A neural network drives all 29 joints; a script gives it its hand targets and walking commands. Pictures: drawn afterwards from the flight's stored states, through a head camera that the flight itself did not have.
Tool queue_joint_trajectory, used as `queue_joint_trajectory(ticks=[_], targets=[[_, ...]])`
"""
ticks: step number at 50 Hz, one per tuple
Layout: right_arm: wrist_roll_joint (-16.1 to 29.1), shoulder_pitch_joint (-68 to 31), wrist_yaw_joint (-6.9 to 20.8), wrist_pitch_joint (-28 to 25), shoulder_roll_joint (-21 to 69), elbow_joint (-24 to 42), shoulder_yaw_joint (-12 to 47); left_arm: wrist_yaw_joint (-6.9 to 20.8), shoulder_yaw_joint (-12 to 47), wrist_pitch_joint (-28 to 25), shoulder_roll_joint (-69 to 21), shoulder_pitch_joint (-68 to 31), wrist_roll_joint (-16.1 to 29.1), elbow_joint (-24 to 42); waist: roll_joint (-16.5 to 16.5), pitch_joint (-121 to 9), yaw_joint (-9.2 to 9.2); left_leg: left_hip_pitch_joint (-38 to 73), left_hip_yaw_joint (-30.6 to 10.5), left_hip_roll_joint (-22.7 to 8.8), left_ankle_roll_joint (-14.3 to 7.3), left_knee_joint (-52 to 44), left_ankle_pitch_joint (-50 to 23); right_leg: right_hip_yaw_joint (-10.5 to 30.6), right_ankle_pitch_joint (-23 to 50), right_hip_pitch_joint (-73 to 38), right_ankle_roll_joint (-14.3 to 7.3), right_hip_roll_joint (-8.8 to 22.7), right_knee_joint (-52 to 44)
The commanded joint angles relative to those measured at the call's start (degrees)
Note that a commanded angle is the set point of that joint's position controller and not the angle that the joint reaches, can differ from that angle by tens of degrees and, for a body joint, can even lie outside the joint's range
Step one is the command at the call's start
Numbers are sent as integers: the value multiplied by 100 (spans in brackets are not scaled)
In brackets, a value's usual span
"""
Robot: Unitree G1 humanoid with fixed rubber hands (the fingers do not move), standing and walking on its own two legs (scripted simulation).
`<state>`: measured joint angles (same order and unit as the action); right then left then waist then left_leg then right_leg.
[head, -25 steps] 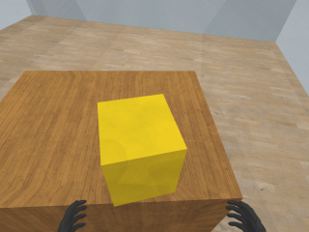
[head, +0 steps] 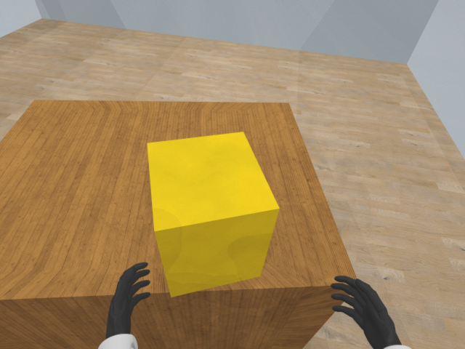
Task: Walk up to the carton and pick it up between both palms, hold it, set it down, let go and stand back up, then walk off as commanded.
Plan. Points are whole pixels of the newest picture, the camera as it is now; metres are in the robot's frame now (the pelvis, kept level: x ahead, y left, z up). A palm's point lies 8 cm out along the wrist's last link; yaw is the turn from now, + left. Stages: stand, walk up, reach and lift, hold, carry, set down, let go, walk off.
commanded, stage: reach and lift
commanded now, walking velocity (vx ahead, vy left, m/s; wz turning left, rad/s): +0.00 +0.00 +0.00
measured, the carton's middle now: (207, 214) +0.40 +0.09 -0.01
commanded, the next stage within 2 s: none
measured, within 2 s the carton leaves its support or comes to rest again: neither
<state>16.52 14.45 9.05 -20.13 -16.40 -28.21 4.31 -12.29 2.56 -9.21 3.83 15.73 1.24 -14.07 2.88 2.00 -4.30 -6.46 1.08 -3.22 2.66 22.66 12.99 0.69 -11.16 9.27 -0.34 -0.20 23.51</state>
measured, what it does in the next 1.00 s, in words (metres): stands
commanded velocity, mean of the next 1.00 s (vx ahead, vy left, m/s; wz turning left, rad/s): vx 0.00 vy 0.00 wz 0.00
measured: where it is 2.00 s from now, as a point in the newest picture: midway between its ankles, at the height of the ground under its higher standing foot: outside the picture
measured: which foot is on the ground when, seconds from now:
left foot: down 0.00-1.00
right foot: down 0.00-1.00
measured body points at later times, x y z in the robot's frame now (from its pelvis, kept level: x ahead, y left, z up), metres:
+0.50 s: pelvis +0.02 +0.00 +0.01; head +0.03 +0.01 +0.45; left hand +0.24 +0.23 +0.03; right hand +0.29 -0.20 +0.03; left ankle -0.01 +0.15 -0.74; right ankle +0.02 -0.12 -0.74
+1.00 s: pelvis +0.01 +0.00 +0.01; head +0.03 +0.01 +0.46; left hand +0.28 +0.25 +0.07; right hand +0.36 -0.18 +0.07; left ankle -0.01 +0.15 -0.74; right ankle +0.02 -0.12 -0.74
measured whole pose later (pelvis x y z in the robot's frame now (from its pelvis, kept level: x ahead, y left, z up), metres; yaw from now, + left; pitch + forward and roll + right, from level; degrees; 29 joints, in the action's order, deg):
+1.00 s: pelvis +0.01 +0.00 +0.01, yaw -1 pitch +0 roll +0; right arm 22.9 -13.8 2.3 4.8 -22.5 -20.8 5.0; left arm -8.2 -8.9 23.6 5.9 -2.8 5.7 3.2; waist 0.6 2.5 -6.3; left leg -6.3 2.1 -4.1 2.8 17.2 10.4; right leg 2.4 -6.8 8.4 -0.4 -1.5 15.7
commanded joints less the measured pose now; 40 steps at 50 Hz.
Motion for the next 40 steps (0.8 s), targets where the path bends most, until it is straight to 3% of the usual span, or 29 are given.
queue_joint_trajectory(ticks=[1, 3, 4, 5, 7, 9, 12, 13, 14, 15, 16, 19, 23, 24, 25, 26, 27, 28, 29, 30, 31, 32, 33, 34, 35, 37, 38, 39, 40], targets=[[115, -951, -83, -195, -860, 899, -363, -35, -243, 13, 185, -787, -174, 940, -53, -421, -74, -189, 200, 368, -85, -501, -52, 17, -391, -84, -311, -203, -583], [130, -868, -136, -100, -920, 744, -269, -31, -360, 127, 175, -636, -183, 999, -200, -337, -72, -95, 288, 389, -30, -486, -609, -23, 17, -206, -298, -220, -600], [170, -1161, -138, -91, -985, 927, -368, -25, -271, 146, 149, -867, -122, 1327, -164, -636, -81, 97, 255, 378, 4, -437, -659, -4, 41, -247, -354, -262, -593], [193, -1166, -126, -34, -1060, 811, -356, -46, -292, 271, 89, -822, -165, 1222, -230, -449, -105, 115, 271, 364, 26, -478, -747, -24, 51, -137, -359, -282, -633], [204, -1200, -183, 2, -885, 1100, -217, 26, -329, 349, 130, -890, -66, 1394, -66, -642, -33, 179, 318, 416, -24, -390, -976, -19, 263, -344, -321, -271, -658], [241, -1313, -224, 116, -1017, 1124, -231, 50, -403, 491, 224, -969, -104, 1495, -226, -520, -62, 170, 321, 438, -5, -425, -1116, -9, 343, -334, -317, -282, -674], [191, -1295, -272, 261, -1024, 1294, -267, 107, -408, 673, 228, -925, -10, 1762, -22, -667, 77, 406, 298, 455, -35, -419, -1346, -20, 581, -378, -303, -309, -741], [244, -1245, -296, 294, -1101, 1298, -292, 143, -481, 743, 277, -850, -6, 1698, -113, -778, -6, 502, 318, 451, -28, -458, -1529, -27, 767, -459, -274, -293, -754], [242, -1363, -332, 367, -1008, 1381, -205, 199, -546, 832, 301, -953, 64, 1657, 89, -675, 58, 421, 329, 488, -69, -471, -1485, 8, 762, -517, -255, -289, -790], [214, -1242, -365, 411, -968, 1446, -110, 236, -608, 860, 311, -733, 11, 1627, 93, -593, -44, 267, 363, 538, -47, -462, -1754, 5, 1173, -754, -247, -252, -768], [255, -1392, -376, 494, -1023, 1518, -162, 267, -579, 909, 341, -890, 74, 1836, 32, -695, 31, 376, 311, 538, -41, -503, -1695, 42, 1130, -780, -263, -240, -809], [356, -1804, -400, 559, -1049, 1624, -197, 274, -653, 1056, 396, -1240, 56, 2145, -153, -906, 4, 529, 324, 547, 16, -450, -2025, 21, 1377, -774, -252, -261, -847], [308, -1602, -520, 724, -1160, 2051, -314, 336, -673, 1287, 404, -1024, 167, 2486, -106, -929, 83, 682, 340, 543, 84, -424, -2483, -9, 1864, -917, -292, -310, -877], [336, -1681, -535, 794, -1139, 1989, -297, 360, -753, 1355, 456, -1040, 169, 2540, -221, -985, 45, 755, 356, 512, 100, -469, -2570, -6, 1811, -919, -267, -347, -912], [333, -1766, -531, 853, -1159, 1993, -347, 363, -735, 1430, 464, -1022, 174, 2569, -120, -1071, 100, 851, 330, 534, 78, -479, -2504, -34, 1772, -915, -244, -338, -921], [361, -2102, -543, 964, -1204, 1942, -347, 388, -794, 1523, 500, -1416, 194, 2530, -209, -1039, 74, 772, 336, 502, 79, -509, -2542, -34, 1675, -854, -288, -345, -945], [373, -1894, -569, 1018, -1228, 2039, -347, 384, -767, 1602, 479, -1156, 203, 2636, -353, -1051, 106, 779, 325, 536, 85, -497, -2479, 6, 1677, -853, -268, -317, -943], [408, -2079, -575, 1087, -1160, 2041, -313, 383, -883, 1678, 473, -1307, 148, 2549, -274, -962, 15, 683, 311, 505, 75, -550, -2491, -24, 1619, -913, -272, -349, -959], [382, -2140, -554, 1162, -1175, 1918, -326, 366, -879, 1756, 513, -1386, 153, 2640, -351, -1008, 56, 760, 319, 506, 82, -528, -2500, 9, 1523, -876, -307, -328, -1010], [423, -2129, -576, 1191, -1213, 2144, -334, 385, -947, 1842, 441, -1250, 178, 2717, -217, -1129, -51, 695, 323, 500, 83, -518, -2635, 19, 1708, -1006, -296, -377, -981], [403, -2110, -589, 1255, -1312, 1967, -402, 397, -856, 1910, 426, -1267, 216, 2736, -251, -925, 40, 743, 290, 476, 97, -553, -2606, -10, 1525, -833, -310, -393, -1010], [335, -2549, -584, 1255, -1443, 2272, -577, 392, -816, 1936, 500, -1558, 298, 2905, -73, -1279, 110, 787, 282, 477, 79, -461, -2612, 7, 1637, -845, -304, -403, -955], [409, -2782, -587, 1318, -1344, 2309, -481, 369, -834, 1998, 426, -1883, 300, 2901, -191, -1398, 62, 680, 279, 464, 85, -466, -2614, -22, 1562, -833, -305, -407, -941], [443, -2694, -598, 1341, -1441, 2389, -458, 365, -963, 2082, 467, -1638, 296, 2848, -53, -1378, -90, 641, 330, 466, 52, -483, -2638, -25, 1686, -916, -318, -411, -908], [507, -2907, -608, 1373, -1376, 2315, -396, 377, -926, 2114, 475, -1909, 317, 2913, -173, -1416, -56, 656, 337, 465, 57, -484, -2721, 12, 1774, -929, -311, -381, -925], [471, -3004, -660, 1505, -1429, 2485, -379, 457, -985, 2209, 558, -1880, 394, 2820, -5, -1530, -56, 560, 373, 467, 2, -500, -2664, 20, 1877, -1028, -246, -385, -845], [519, -2986, -687, 1555, -1350, 2373, -322, 450, -1097, 2280, 623, -1917, 330, 2663, -99, -1456, -169, 409, 402, 485, -4, -525, -2673, 70, 1961, -1097, -234, -359, -840], [506, -3079, -685, 1627, -1422, 2359, -368, 468, -1128, 2366, 583, -1956, 324, 2639, 81, -1489, -147, 427, 392, 478, 6, -493, -2640, 68, 1966, -1074, -209, -392, -830], [564, -3221, -697, 1701, -1382, 2320, -380, 499, -1184, 2428, 641, -2032, 352, 2821, -68, -1559, -164, 448, 396, 457, 4, -524, -2601, 90, 1864, -1062, -250, -393, -840]])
